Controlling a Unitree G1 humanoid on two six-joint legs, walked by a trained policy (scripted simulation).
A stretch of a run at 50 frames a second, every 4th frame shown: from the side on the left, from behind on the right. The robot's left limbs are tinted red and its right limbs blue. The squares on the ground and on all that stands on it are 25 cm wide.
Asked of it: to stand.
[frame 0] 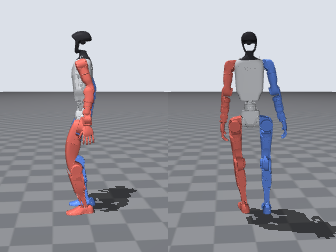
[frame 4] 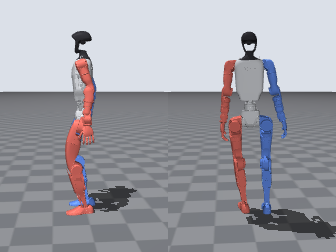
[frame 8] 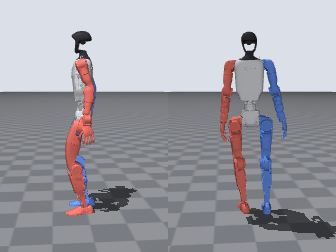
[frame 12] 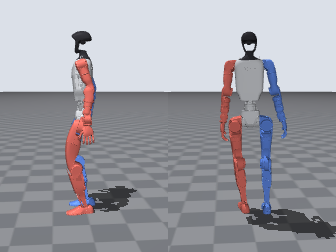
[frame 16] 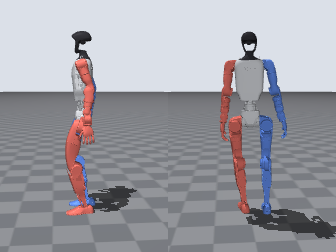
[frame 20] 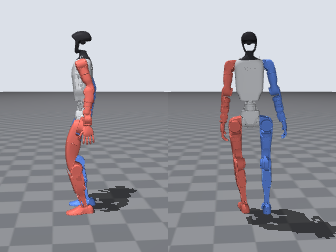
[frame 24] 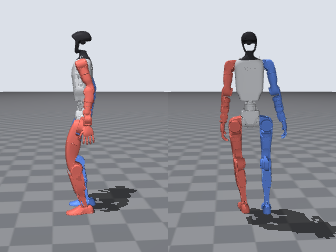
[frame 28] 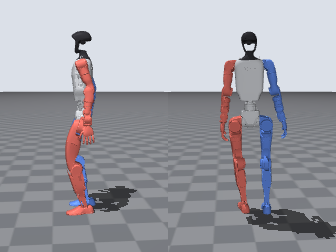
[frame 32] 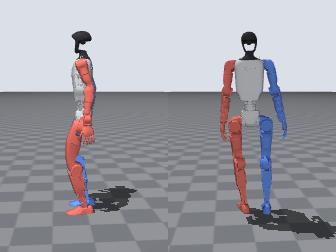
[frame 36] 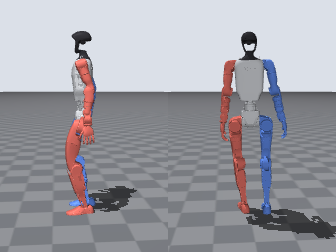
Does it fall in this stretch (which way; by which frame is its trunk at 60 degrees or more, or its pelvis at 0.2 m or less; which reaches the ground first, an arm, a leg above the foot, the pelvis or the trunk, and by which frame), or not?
no
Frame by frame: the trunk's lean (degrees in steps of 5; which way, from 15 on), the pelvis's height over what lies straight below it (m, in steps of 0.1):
0: 0, 0.8
4: 0, 0.8
8: 0, 0.8
12: 0, 0.8
16: 0, 0.8
20: 0, 0.8
24: 0, 0.8
28: 0, 0.8
32: 0, 0.8
36: 0, 0.8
